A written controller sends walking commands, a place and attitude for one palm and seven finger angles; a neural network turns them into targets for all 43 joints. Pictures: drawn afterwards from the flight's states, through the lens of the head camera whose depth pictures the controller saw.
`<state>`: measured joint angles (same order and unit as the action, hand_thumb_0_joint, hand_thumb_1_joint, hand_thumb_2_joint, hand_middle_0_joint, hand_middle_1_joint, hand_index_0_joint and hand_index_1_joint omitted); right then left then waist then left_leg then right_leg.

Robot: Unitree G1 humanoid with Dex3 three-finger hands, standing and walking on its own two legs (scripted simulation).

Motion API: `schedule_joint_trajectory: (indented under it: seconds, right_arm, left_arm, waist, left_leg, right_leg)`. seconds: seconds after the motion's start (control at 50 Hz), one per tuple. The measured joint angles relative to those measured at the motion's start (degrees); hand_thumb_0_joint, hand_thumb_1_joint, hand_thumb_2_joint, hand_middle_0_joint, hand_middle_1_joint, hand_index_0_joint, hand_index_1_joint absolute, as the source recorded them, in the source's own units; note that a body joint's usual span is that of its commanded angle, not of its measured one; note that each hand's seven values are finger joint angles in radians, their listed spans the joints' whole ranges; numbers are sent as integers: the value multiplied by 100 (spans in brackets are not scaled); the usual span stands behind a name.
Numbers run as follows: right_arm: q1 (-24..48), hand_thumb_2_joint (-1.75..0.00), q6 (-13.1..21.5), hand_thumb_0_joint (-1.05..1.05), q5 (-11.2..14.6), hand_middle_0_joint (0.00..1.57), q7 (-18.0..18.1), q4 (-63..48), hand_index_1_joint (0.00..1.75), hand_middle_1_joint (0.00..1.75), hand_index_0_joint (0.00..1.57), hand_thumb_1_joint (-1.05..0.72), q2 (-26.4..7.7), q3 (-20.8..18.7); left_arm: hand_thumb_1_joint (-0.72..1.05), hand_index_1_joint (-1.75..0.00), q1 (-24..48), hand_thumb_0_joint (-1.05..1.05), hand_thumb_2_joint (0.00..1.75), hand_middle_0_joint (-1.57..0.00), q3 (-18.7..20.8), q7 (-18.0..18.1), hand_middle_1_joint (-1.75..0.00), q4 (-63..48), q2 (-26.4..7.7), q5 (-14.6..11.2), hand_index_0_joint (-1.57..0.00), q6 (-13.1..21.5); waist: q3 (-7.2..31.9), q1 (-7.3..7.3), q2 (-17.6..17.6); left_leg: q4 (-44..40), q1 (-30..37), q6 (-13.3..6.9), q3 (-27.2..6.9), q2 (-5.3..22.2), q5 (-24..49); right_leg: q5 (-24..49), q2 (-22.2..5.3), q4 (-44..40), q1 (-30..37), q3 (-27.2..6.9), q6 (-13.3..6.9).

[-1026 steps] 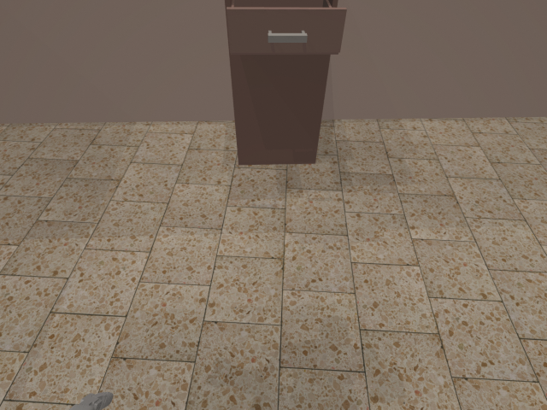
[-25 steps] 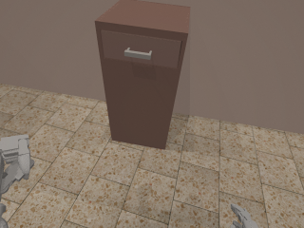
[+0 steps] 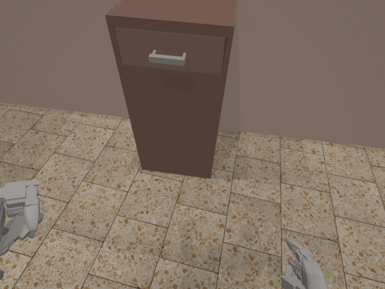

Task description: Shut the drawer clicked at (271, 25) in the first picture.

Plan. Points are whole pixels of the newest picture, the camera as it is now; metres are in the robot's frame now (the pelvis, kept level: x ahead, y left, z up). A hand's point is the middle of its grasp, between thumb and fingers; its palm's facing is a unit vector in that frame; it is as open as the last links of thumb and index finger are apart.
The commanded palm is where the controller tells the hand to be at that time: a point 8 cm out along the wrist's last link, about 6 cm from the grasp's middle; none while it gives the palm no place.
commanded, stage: stop stepping back and stand still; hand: left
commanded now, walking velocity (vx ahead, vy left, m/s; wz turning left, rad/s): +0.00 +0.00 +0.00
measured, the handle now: (168, 56) +0.85 +0.14 +0.04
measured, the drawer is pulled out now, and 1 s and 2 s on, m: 0.00 0.00 0.00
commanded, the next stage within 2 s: let the arm hang, fingers relaxed in 0.12 s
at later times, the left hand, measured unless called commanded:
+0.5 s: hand out of the picture +0.06 +0.19 -0.16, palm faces -0.02 -0.97 -0.23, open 3.1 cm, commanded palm none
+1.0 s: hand out of the picture +0.00 +0.20 -0.17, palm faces +0.02 -0.97 -0.25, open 7.0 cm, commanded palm none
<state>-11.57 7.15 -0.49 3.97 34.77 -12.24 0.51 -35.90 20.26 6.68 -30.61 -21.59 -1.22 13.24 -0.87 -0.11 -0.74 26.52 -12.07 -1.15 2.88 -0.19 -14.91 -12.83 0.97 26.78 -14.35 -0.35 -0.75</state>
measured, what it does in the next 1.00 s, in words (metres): stands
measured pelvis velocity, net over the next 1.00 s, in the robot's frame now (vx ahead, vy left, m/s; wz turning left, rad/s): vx -0.02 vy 0.00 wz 0.01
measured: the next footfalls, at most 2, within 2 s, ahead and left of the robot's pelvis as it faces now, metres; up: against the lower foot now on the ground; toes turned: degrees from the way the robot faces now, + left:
none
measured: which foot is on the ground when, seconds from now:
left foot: down 0.00-1.00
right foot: down 0.00-1.00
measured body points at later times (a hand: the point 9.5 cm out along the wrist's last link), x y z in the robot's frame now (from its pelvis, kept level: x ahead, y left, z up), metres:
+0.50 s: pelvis -0.02 +0.00 -0.01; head -0.01 +0.00 +0.44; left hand +0.06 +0.24 -0.14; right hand +0.08 -0.26 -0.14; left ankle -0.01 +0.10 -0.74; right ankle +0.01 -0.11 -0.74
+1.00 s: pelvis -0.02 +0.00 +0.00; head -0.01 -0.01 +0.45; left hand +0.00 +0.25 -0.15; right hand -0.02 -0.23 -0.16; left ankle -0.01 +0.10 -0.74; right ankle +0.01 -0.11 -0.74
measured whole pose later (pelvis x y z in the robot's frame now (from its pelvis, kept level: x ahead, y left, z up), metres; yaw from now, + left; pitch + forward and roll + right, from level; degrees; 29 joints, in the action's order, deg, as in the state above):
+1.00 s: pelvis -0.02 +0.00 +0.00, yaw +1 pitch -2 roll +0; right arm -16.4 -0.4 -1.1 1.0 63.3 -10.2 -0.2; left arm -13.6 0.5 0.9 63.9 -11.9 0.5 0.0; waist -2.3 -0.3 1.3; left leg 24.2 -10.6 -1.3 2.2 -0.6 -12.2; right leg -10.3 0.6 24.2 -12.5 0.3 -1.0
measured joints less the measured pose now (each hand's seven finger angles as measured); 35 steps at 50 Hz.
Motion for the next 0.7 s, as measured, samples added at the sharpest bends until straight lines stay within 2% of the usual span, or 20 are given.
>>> schedule_joint_trajectory:
  seconds: [0.22,0.24,0.26,0.3,0.36,0.42,0.5,0.52,0.58,0.7]
  right_arm:
    - [81,-90,-75,2,27,20,26,-95,30,30,20,-91,-6,-29]
    - [95,-90,45,2,45,20,-80,31,30,30,20,-91,-61,-64]
    - [138,-90,65,2,62,20,-213,207,30,30,20,-91,-164,-105]
    - [299,-90,-118,1,59,20,-388,576,30,30,20,-91,-372,-137]
    - [430,-90,-392,1,-5,20,-460,969,30,30,20,-91,-473,-142]
    - [304,-90,-551,1,-73,20,-469,1191,30,30,20,-91,-377,-100]
    - [19,-90,-720,1,-120,20,-453,1537,30,30,20,-91,-238,-35]
    - [-58,-90,-753,1,-118,20,-442,1639,30,30,20,-91,-201,-29]
    - [-287,-90,-831,1,-108,20,-403,1957,30,30,20,-91,-123,-29]
    - [-603,-90,-907,1,-88,20,-346,2445,30,30,20,-91,-83,-89]
  left_arm:
    - [89,-160,2,1,90,-140,46,11,-160,-32,-28,-42,-141,49]
    - [89,-160,180,1,90,-140,-86,-75,-160,286,-75,33,-141,117]
    - [89,-160,508,1,90,-140,-331,-221,-160,855,-128,109,-141,20]
    - [89,-159,1159,0,90,-139,-835,-451,-158,2307,-44,210,-139,-499]
    - [90,-154,1766,0,90,-134,-1348,-586,-154,4516,314,299,-135,-1210]
    - [90,-147,1936,1,90,-126,-1712,-643,-146,6074,617,334,-126,-1549]
    - [91,-133,1906,1,90,-113,-2058,-659,-133,7368,955,311,-113,-1646]
    - [90,-130,1895,1,90,-109,-2053,-556,-131,7607,960,370,-110,-1635]
    - [90,-118,1850,1,90,-98,-1968,-557,-121,8168,863,232,-99,-1560]
    - [90,-93,1763,1,90,-75,-1973,-630,-94,8931,741,193,-76,-1480]
  waist:
    - [3,14,52]
    - [51,18,107]
    - [106,49,185]
    - [208,82,356]
    - [262,14,478]
    - [148,-72,312]
    - [-119,-90,0]
    - [-178,-78,-55]
    - [-300,-15,-128]
    - [-314,34,42]
  left_leg:
    - [-47,22,-15,-15,-11,30]
    - [47,-96,-23,-61,-20,23]
    - [184,-232,-35,-109,-51,-7]
    - [427,-440,-69,-142,-115,-85]
    - [655,-566,-109,-108,-162,-180]
    - [678,-484,-89,-63,-161,-196]
    - [521,-319,-37,-60,-98,-99]
    - [473,-297,-23,-76,-71,-64]
    - [326,-249,18,-132,-6,45]
    - [127,-162,24,-170,39,157]
  right_leg:
    - [49,-10,-95,51,13,18]
    - [46,-25,-35,-30,61,22]
    - [4,-60,87,-138,112,30]
    - [-120,-130,367,-345,148,58]
    - [-258,-181,682,-519,114,81]
    - [-306,-178,797,-496,69,49]
    - [-193,-112,628,-335,65,4]
    - [-139,-85,542,-293,82,-13]
    - [26,-18,262,-174,139,-59]
    - [230,32,-125,8,175,-74]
